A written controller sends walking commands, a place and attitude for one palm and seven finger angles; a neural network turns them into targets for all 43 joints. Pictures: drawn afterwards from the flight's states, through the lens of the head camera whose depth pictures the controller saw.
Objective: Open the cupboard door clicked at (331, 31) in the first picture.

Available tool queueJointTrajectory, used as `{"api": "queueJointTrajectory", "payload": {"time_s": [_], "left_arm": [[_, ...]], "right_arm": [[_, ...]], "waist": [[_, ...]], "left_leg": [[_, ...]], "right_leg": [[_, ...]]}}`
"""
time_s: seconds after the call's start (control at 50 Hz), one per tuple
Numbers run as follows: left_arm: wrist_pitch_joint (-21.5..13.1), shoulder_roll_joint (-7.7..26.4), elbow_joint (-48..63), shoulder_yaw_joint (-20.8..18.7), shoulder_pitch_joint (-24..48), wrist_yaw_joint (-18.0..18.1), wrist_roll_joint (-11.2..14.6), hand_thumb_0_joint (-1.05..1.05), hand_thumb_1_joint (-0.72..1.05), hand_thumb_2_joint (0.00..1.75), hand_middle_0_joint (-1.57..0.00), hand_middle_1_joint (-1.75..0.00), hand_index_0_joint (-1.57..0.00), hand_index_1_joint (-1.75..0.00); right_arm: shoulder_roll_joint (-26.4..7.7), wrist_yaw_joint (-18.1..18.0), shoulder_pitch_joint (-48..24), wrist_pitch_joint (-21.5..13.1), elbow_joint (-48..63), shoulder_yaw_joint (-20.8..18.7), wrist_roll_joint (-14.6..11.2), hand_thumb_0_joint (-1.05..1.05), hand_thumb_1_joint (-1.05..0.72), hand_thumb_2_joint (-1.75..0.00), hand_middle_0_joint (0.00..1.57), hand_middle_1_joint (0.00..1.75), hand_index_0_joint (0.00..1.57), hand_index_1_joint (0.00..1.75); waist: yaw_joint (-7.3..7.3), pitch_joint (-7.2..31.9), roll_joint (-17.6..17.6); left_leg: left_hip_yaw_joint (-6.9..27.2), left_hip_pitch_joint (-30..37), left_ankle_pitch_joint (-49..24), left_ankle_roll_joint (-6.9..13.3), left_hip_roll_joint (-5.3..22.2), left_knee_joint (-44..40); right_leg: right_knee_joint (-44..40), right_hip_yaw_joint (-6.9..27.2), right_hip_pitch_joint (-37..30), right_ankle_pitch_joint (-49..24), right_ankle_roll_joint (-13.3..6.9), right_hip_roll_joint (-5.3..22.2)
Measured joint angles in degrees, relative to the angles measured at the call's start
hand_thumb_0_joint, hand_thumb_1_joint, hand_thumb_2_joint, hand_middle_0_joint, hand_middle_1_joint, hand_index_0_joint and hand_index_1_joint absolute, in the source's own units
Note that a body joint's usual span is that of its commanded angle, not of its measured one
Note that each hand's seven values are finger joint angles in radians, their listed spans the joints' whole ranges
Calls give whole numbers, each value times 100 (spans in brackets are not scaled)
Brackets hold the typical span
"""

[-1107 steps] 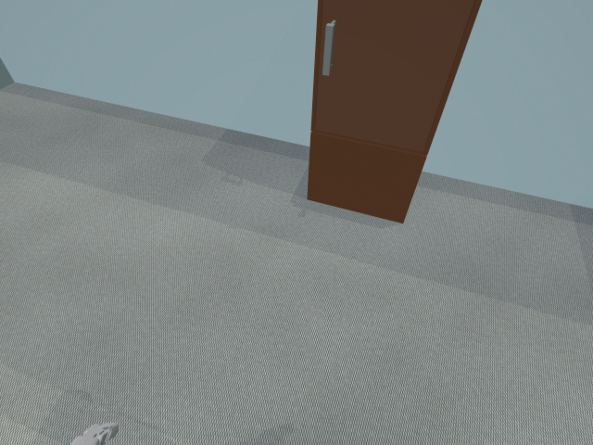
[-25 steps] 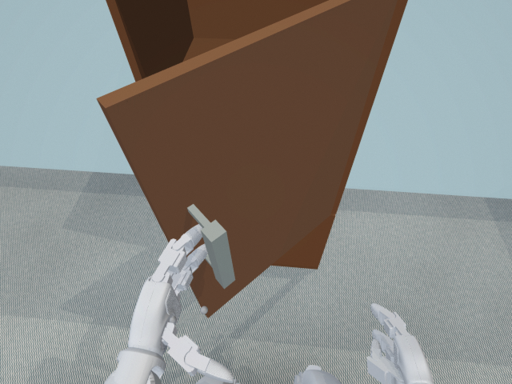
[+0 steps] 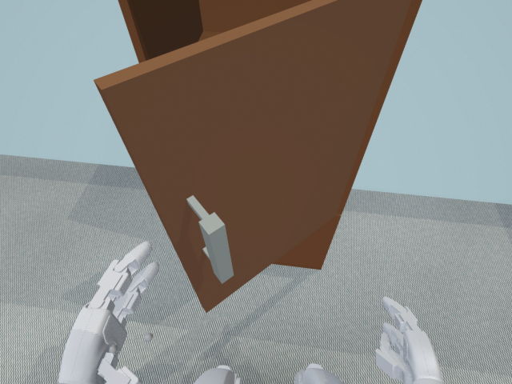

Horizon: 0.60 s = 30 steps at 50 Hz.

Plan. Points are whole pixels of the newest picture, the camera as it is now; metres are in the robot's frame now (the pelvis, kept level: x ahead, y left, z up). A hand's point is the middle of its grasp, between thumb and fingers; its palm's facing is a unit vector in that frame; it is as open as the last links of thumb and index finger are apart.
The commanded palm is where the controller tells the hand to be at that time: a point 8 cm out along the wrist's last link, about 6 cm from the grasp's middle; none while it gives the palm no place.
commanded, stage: draw the hand back to the body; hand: left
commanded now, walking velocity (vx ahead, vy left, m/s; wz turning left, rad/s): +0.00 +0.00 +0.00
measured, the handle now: (210, 241) +0.31 +0.10 +0.07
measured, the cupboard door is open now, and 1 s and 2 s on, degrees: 46 46 46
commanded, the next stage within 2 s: step back with the hand held close in 1.66 s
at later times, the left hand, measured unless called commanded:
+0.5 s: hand (103, 322) +0.18 +0.19 +0.12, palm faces -0.07 -0.99 -0.08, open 16.3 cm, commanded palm +0.15 +0.25 +0.14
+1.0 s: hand (6, 260) +0.21 +0.26 +0.19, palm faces +0.34 -0.85 -0.40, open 12.5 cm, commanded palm +0.16 +0.31 +0.21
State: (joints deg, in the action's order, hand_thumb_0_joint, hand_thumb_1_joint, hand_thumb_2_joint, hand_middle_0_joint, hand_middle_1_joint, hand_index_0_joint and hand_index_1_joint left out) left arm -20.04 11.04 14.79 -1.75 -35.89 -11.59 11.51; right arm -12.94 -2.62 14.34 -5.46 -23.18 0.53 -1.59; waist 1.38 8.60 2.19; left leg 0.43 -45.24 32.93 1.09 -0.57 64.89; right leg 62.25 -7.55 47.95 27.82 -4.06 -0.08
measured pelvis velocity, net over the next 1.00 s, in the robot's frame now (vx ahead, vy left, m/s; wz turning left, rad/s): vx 0.03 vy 0.04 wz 0.00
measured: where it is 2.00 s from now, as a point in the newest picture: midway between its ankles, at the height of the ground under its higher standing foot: outside the picture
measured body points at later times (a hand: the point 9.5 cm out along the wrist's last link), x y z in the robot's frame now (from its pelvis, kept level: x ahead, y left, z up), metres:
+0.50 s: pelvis +0.00 +0.02 +0.03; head +0.01 +0.01 +0.48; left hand +0.17 +0.24 +0.13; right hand +0.19 -0.20 -0.03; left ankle -0.01 +0.11 -0.66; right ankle +0.03 -0.08 -0.66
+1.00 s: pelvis +0.03 +0.04 +0.07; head +0.02 +0.02 +0.52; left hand +0.19 +0.31 +0.22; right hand +0.21 -0.17 -0.01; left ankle -0.01 +0.11 -0.66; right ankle +0.03 -0.08 -0.66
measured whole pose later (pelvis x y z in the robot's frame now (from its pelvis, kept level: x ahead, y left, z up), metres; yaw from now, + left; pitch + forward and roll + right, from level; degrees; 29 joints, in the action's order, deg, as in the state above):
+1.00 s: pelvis +0.03 +0.04 +0.07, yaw +0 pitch +0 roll -1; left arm -1.9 18.8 25.4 -10.6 -32.8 7.8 1.8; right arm -12.6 -5.4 14.4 -8.7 -32.6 3.9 -0.6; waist 3.6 2.5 4.1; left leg -0.6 -11.9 21.8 3.6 -2.7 34.1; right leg 32.1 -5.3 14.6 17.0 -0.6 0.4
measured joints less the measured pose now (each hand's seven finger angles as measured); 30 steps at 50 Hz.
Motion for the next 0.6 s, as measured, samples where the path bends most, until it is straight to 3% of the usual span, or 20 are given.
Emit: {"api": "queueJointTrajectory", "payload": {"time_s": [0.14,0.32,0.48,0.6], "left_arm": [[-48,78,29,33,113,-288,149,-1,-50,30,-15,-30,-15,-30],[431,272,441,-274,76,-48,246,-1,-50,30,-15,-30,-15,-30],[863,361,464,-366,96,-164,307,-1,-50,30,-15,-30,-15,-30],[1007,517,606,-700,115,-182,448,-1,-47,31,-15,-30,-15,-30]], "right_arm": [[-33,-47,-28,-127,-39,22,-16,1,-90,-90,20,30,20,30],[50,-116,128,-68,-54,109,-134,1,-90,-90,20,30,20,30],[-14,-167,204,-245,-94,228,-151,1,-90,-90,20,30,20,30],[-40,-188,211,-420,-258,235,-175,1,-90,-90,20,30,20,30]], "waist": [[-14,-14,12],[-49,4,113],[-55,-58,121],[-7,-122,106]], "left_leg": [[36,-125,11,28,9,143],[-3,470,-127,93,7,-287],[-28,978,-275,150,-10,-718],[-13,1357,-337,170,-8,-991]], "right_leg": [[55,-40,77,-30,16,-4],[-418,16,-533,-201,96,-31],[-880,58,-1056,-370,164,-41],[-1200,57,-1464,-456,198,-62]]}}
